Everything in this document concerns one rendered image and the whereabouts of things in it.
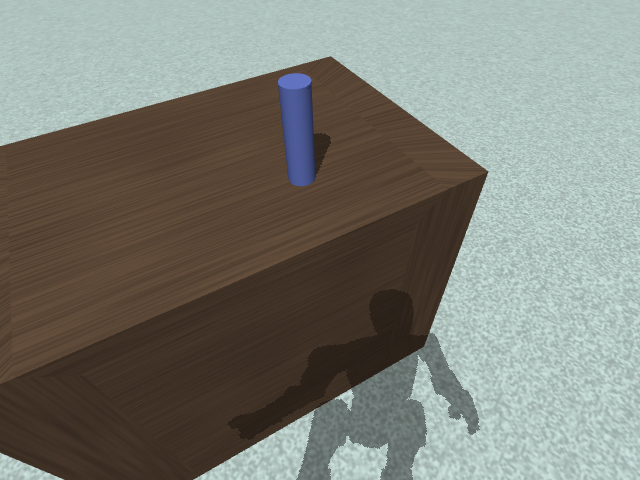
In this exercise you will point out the can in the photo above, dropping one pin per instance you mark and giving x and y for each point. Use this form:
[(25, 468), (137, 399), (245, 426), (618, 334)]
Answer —
[(295, 93)]

